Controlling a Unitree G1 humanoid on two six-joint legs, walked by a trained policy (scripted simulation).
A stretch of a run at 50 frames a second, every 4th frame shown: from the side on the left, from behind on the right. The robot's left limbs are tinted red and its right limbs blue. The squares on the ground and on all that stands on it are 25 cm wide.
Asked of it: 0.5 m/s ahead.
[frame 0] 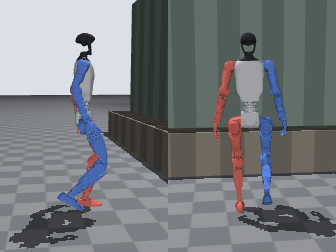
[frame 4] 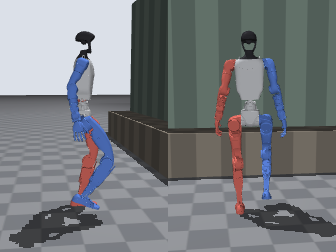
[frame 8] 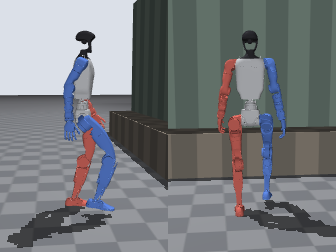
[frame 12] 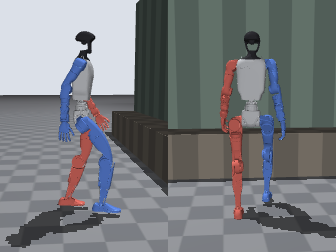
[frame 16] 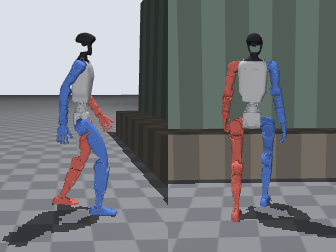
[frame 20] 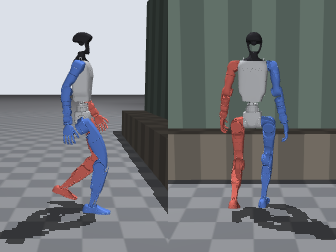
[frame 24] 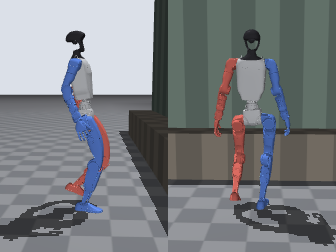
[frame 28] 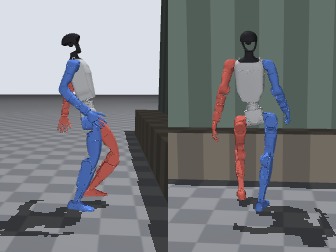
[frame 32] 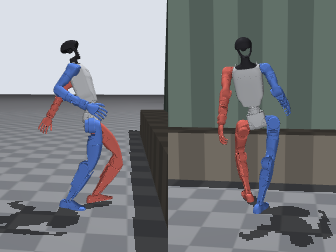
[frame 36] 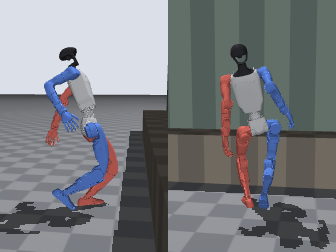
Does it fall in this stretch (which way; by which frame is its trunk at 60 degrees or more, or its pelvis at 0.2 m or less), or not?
no
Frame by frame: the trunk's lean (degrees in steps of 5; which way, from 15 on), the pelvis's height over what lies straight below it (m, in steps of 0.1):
0: 5, 0.8
4: 0, 0.8
8: 0, 0.8
12: 5, 0.8
16: 5, 0.8
20: 0, 0.8
24: 10, 0.8
28: 15 backward, 0.7
32: 20 backward, 0.7
36: 25 backward and to its left, 0.7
